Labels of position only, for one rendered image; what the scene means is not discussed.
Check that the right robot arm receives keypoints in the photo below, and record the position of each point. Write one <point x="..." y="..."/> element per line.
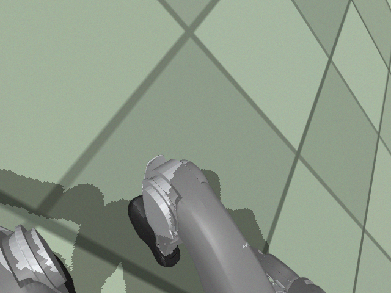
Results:
<point x="304" y="285"/>

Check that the left robot foot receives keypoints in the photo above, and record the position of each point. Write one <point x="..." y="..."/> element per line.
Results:
<point x="69" y="283"/>

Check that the right robot hand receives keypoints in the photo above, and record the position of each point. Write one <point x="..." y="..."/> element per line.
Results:
<point x="275" y="269"/>

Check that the right robot foot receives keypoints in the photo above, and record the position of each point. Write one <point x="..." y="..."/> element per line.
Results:
<point x="139" y="221"/>

